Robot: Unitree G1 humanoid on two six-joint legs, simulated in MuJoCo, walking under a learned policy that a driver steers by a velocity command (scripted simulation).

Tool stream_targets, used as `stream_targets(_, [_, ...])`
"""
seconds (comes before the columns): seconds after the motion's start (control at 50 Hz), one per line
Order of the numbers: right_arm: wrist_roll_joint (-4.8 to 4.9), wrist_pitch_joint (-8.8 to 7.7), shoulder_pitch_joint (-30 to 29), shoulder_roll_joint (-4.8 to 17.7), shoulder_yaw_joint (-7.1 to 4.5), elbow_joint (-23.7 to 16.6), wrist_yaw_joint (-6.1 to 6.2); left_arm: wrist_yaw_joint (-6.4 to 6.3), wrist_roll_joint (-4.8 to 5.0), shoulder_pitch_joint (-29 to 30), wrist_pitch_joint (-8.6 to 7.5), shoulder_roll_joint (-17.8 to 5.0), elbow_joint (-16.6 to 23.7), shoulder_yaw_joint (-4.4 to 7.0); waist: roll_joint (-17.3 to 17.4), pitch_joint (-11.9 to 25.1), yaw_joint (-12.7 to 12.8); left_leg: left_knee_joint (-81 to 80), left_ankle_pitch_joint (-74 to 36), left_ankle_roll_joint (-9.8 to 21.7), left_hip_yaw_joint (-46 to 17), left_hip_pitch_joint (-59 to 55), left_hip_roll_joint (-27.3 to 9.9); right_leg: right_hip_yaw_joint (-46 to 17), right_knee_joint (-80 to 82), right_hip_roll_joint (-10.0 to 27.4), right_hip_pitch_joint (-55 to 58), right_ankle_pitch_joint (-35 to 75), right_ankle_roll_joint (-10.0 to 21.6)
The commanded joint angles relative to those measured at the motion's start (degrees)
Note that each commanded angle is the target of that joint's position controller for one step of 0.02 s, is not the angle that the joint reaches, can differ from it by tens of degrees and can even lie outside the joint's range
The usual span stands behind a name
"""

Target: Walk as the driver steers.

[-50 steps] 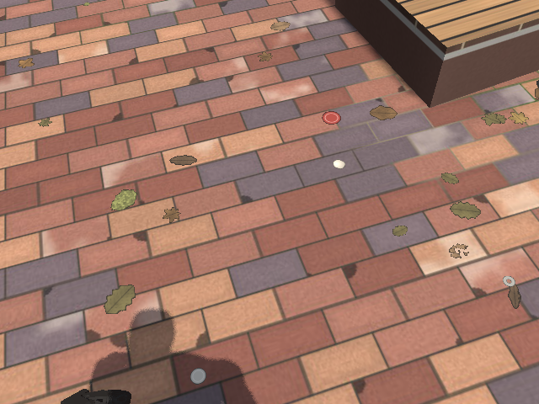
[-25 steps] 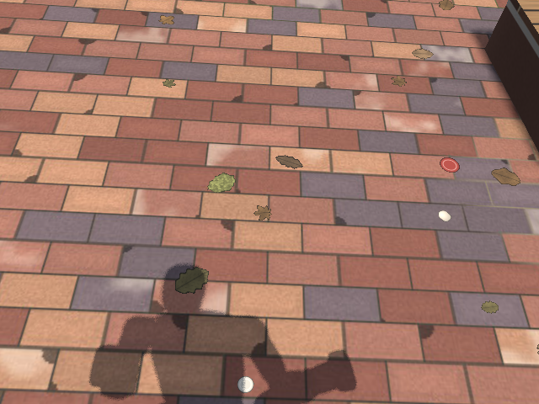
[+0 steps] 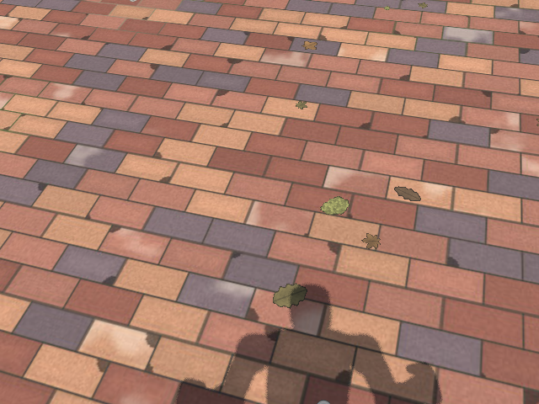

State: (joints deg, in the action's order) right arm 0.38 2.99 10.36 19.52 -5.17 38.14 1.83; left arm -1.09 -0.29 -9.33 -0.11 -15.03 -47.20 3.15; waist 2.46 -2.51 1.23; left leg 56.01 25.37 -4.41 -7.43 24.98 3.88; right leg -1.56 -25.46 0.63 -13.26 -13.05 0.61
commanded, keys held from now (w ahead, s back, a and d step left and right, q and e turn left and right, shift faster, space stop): w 0.36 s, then no key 0.64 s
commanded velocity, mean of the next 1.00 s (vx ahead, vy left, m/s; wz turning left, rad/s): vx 0.18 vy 0.00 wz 0.05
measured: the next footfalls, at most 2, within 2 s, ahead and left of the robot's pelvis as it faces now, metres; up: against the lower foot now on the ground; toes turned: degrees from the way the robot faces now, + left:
left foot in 0.14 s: +0.01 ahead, +0.13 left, +0.00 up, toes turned -2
right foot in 0.52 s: +0.29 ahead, -0.13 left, +0.00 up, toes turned -1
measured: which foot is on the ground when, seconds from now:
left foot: up 0.00-0.12, down 0.14-0.54, up 0.56-0.86, down 0.88-1.00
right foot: down 0.00-0.14, up 0.16-0.50, down 0.52-1.00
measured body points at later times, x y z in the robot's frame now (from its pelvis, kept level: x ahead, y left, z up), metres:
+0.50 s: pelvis +0.12 -0.01 -0.01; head +0.15 -0.01 +0.44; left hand +0.33 +0.24 -0.10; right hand +0.11 -0.30 -0.13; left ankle -0.02 +0.14 -0.74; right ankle +0.25 -0.13 -0.73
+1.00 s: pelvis +0.23 -0.03 -0.01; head +0.24 -0.02 +0.44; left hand +0.35 +0.22 -0.14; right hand +0.34 -0.30 -0.12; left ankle +0.24 +0.11 -0.74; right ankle +0.25 -0.12 -0.74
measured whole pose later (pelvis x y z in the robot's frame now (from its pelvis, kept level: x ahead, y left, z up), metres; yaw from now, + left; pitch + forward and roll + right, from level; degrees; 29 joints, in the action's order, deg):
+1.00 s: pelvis +0.23 -0.03 -0.01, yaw +1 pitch -1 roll -1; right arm -1.0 0.1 13.2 14.4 -2.2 46.9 2.1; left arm 0.6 -0.9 -7.3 -0.8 -13.7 -52.8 0.3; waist -0.6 -1.6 0.8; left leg 29.4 14.6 -2.4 -1.7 13.7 -2.9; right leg 2.6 -26.8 -2.4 -13.0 -12.7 2.4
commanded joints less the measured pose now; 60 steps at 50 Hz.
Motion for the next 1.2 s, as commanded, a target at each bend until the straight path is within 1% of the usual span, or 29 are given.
stream_targets(0.02, [0.02, -0.95, -2.3, -0.3, 1.10, -4.1, -0.43, -0.20, 0.27, 1.9, -0.15, -8.7, 2.8, 1.49, -13.6, 5.9, 0.9, -14.0, -0.4, -0.6, 5.1, -4.2, -3.3, -9.0, 8.2, 9.8, 5.7, 4.4, 10.5])
stream_targets(0.06, [0.71, -1.36, -2.8, 1.8, 0.69, -3.8, -0.72, 0.01, 0.89, -0.7, 0.35, -12.5, 2.1, 2.38, -14.9, 3.5, 2.2, -21.3, -1.0, 0.5, 8.8, -8.0, -1.9, -11.9, 10.1, 10.8, 2.7, -8.3, 11.1])
stream_targets(0.12, [0.68, -2.64, 2.6, 2.6, 0.41, -0.9, -0.71, 0.39, 1.73, -1.3, -0.12, -11.2, 1.6, 1.70, -10.8, 1.8, -1.0, -35.3, -9.3, 5.3, 8.8, -20.7, -1.9, -12.1, 8.7, 9.8, -4.9, -14.0, 8.6])
stream_targets(0.14, [0.59, -3.02, 6.8, 3.5, 0.27, 0.1, -0.39, 0.80, 1.10, 0.4, -0.96, -7.9, 2.1, 0.64, -7.9, 3.8, -3.1, -35.7, -9.1, 7.5, 2.8, -28.4, -6.7, -9.7, 3.1, 7.8, -10.5, -12.9, 5.9])
stream_targets(0.16, [-0.27, -3.25, 11.4, 8.7, -1.09, 1.5, -0.22, 1.30, 0.31, 2.5, -2.36, -3.0, 4.1, -0.58, 4.8, 5.8, -3.6, -36.8, -1.5, 12.2, -10.5, -33.6, -15.2, 1.6, -10.6, -0.3, -19.9, -12.3, 1.3])
stream_targets(0.18, [-0.51, -3.90, 13.9, 10.9, -1.89, 1.9, -1.04, 1.24, 1.09, 8.0, -3.58, -6.0, 6.6, -0.10, 10.7, 2.0, -7.2, -44.8, 5.5, 18.8, -24.1, -29.8, -23.4, 3.2, -18.5, -1.5, -26.7, -18.0, 0.0])
stream_targets(0.2, [-0.96, -5.04, 13.4, 8.3, -1.12, 2.1, -1.09, 1.27, 2.08, 9.7, -4.11, -9.4, 7.3, 1.21, 8.3, -2.9, -7.0, -47.0, 7.8, 20.9, -26.6, -28.4, -24.8, 0.0, -27.0, 1.5, -31.8, -18.6, 0.2])
stream_targets(0.22, [-0.82, -5.91, 12.1, 6.2, -0.42, 2.2, -0.99, 1.59, 2.54, 7.5, -4.38, -9.8, 6.3, 1.61, 7.4, -4.1, -5.5, -47.3, 8.2, 19.8, -23.8, -28.7, -23.1, -1.0, -30.7, 3.0, -33.9, -16.2, 0.9])
stream_targets(0.28, [0.01, -6.66, 10.5, 4.2, 0.26, 2.1, -0.85, 2.73, 1.65, 6.9, -5.25, -8.1, 5.3, 1.50, 5.3, -4.2, -4.4, -48.9, -4.5, 16.6, -14.1, -30.0, -19.0, -0.5, -28.6, 5.2, -35.2, -5.2, 1.2])
stream_targets(0.38, [0.09, -6.45, 11.1, 5.8, -0.35, 2.6, -1.06, 4.15, 1.04, 11.1, -5.29, -4.2, 6.5, -0.34, 4.9, -3.0, -5.3, -48.5, -18.8, 15.0, -1.7, -20.5, -14.2, 3.6, -12.1, 1.9, -19.9, 7.1, -1.7])
stream_targets(0.44, [0.37, -6.04, 12.1, 7.3, -0.81, 3.9, -0.96, 4.37, 0.98, 10.6, -5.01, -6.1, 7.2, -0.03, 5.7, -2.3, -4.0, -45.1, -28.8, 13.6, -1.4, -18.8, -16.0, 3.0, -8.1, 0.4, -12.9, 10.3, -0.9])
stream_targets(0.5, [0.64, -5.69, 9.9, 6.6, -0.62, 4.0, -0.48, 3.71, 0.16, 1.1, -4.81, -9.7, 4.2, 1.70, 4.2, 3.3, 1.7, -33.5, -42.6, 9.8, 1.2, -19.3, -13.7, 3.4, -3.9, -1.7, 0.3, 13.8, 2.0])
stream_targets(0.52, [0.20, -5.73, 11.1, 5.0, 0.03, 4.2, -0.33, 3.17, -0.23, -3.9, -4.87, -11.7, 3.1, 2.39, 2.2, 7.1, 4.0, -24.7, -40.9, 7.4, 3.3, -16.4, -10.7, 1.8, -2.7, 0.7, 8.9, 21.9, 3.6])
stream_targets(0.54, [-1.89, -5.83, 16.6, 1.1, 1.49, 3.1, -0.29, 2.61, -1.34, -8.6, -4.64, -16.9, 3.0, 3.14, -10.0, 16.4, 2.6, -7.5, -18.2, 3.6, 5.4, -5.0, -5.4, -12.9, -5.4, 14.1, 25.7, 36.6, 9.2])
stream_targets(0.56, [-0.71, -5.83, 23.0, -1.5, 2.20, 4.6, -0.05, 2.89, -0.81, -10.1, -3.83, -17.0, 2.1, 2.95, -21.3, 24.2, 1.0, 8.4, 13.7, 1.1, 2.5, 2.2, 0.7, -30.9, 2.3, 23.3, 29.8, 33.7, 17.7])
stream_targets(0.58, [0.81, -5.48, 19.8, 4.7, 0.61, 5.5, -0.04, 3.14, 0.57, -7.2, -3.54, -13.7, 2.5, 2.17, -14.1, 19.1, 1.9, 14.6, 13.1, 1.1, -0.8, 4.7, -1.8, -29.3, 6.0, 20.9, 22.9, 22.7, 16.5])
stream_targets(0.6, [1.42, -4.82, 15.3, 5.8, 0.21, 4.7, 0.15, 3.14, 0.70, -2.7, -3.46, -11.4, 3.0, 1.40, -10.8, 12.1, 1.1, 15.1, 9.7, 1.7, 1.6, 7.6, -4.4, -22.2, 6.8, 18.8, 16.2, 17.4, 14.4])
stream_targets(0.62, [0.69, -4.07, 12.8, 5.2, 0.27, 4.8, 0.68, 3.17, 0.27, 1.0, -3.44, -8.9, 3.4, 0.54, -7.1, 8.5, 0.0, 12.5, 6.4, 1.7, 2.7, 6.6, -6.5, -17.4, 8.0, 16.1, 10.1, 16.2, 12.8])
stream_targets(0.64, [-0.10, -3.26, 11.9, 4.3, 0.21, 4.6, 1.12, 3.11, -0.24, 3.8, -3.48, -7.3, 3.5, 0.04, -7.0, 6.5, -1.4, 8.7, 3.1, 1.7, 2.5, 3.2, -8.3, -13.9, 9.4, 14.3, 4.0, 15.2, 11.8])
stream_targets(0.7, [-0.52, -2.20, 13.6, 1.2, 0.71, 5.5, 1.47, 2.77, -1.51, 7.0, -3.93, -5.9, 2.3, -0.39, -9.6, 5.9, -3.9, -0.9, -1.7, 1.4, 3.6, -6.4, -8.9, -7.3, 12.1, 10.7, -4.6, 16.4, 12.0])
stream_targets(0.74, [-0.78, -2.25, 11.2, 0.1, 1.34, 5.1, 1.58, 2.31, -1.26, 7.4, -3.83, -6.6, 1.4, -0.23, -9.5, 6.1, -3.4, -9.6, -3.1, 1.2, 4.0, -8.8, -9.1, -6.0, 12.1, 10.6, -4.9, 15.7, 12.7])
stream_targets(0.8, [-0.54, -2.03, 8.4, 1.2, 1.27, 5.2, 1.28, 1.83, -0.82, 6.4, -2.78, -8.3, 0.3, 0.07, -7.9, 6.4, -2.1, -17.6, -9.2, 1.3, 5.0, -12.4, -8.4, -7.6, 12.9, 11.1, -4.6, 3.9, 12.6])
stream_targets(0.86, [-1.45, -2.07, 7.3, 0.8, 1.37, 5.8, 0.93, 1.76, -0.15, 7.2, -1.90, -5.8, -0.4, -1.10, -5.9, 3.5, -3.5, -28.4, -16.6, 2.8, 5.9, -18.9, -7.5, -7.2, 11.8, 8.4, -8.5, -10.1, 8.6])
stream_targets(0.88, [-1.91, -2.25, 6.4, 1.8, 1.36, 5.2, 1.04, 1.89, -0.44, 5.2, -1.92, -4.3, -1.4, -1.72, -4.3, 2.5, -3.1, -31.7, -20.4, 3.7, 3.1, -20.3, -9.8, -6.6, 10.6, 6.7, -9.3, -13.0, 5.8])
stream_targets(0.9, [-1.73, -2.42, 5.3, 4.7, 0.96, 4.4, 1.22, 2.06, -1.07, 3.2, -2.02, -4.3, -1.7, -1.77, -0.5, 1.7, -0.9, -32.3, -24.1, 5.1, 0.5, -19.7, -12.7, -4.5, 7.9, 3.5, -9.3, -13.3, 3.5])
stream_targets(0.92, [-1.18, -2.58, 3.7, 6.6, 0.25, 5.9, 0.93, 1.92, -0.81, 1.5, -1.75, -4.4, -1.9, -1.50, 6.2, 1.1, 1.4, -32.1, -13.5, 6.4, 1.1, -13.0, -10.9, -0.4, 6.7, 0.3, -5.2, -9.6, 2.1])
stream_targets(0.96, [-1.66, -3.53, 2.3, 1.5, 1.43, 5.9, 0.28, 1.44, -0.53, 3.0, -1.26, -5.9, -2.6, -1.32, 4.4, 1.3, -0.1, -33.5, -12.1, 4.7, 2.4, -10.3, -9.3, 0.0, 3.7, 0.6, -0.5, -3.8, 2.0])
stream_targets(1.06, [-0.82, -4.64, 3.3, 1.9, 1.50, 8.1, 0.26, 1.16, -0.21, 2.7, -0.79, -5.6, -4.7, -1.43, 0.5, 4.7, -0.9, -30.4, -26.1, 3.9, 3.8, -15.6, -8.4, 0.0, 1.4, 1.3, 1.8, 10.3, 2.9])
stream_targets(1.2, [-0.68, -3.94, 2.1, 1.9, 1.68, 10.8, 0.49, 0.85, 0.22, 3.1, 0.16, -6.0, -7.6, -1.26, -2.3, 4.8, -0.9, -30.6, -28.4, 4.2, 4.7, -16.4, -7.7, -0.1, 0.7, 1.6, 4.5, 16.3, 2.6])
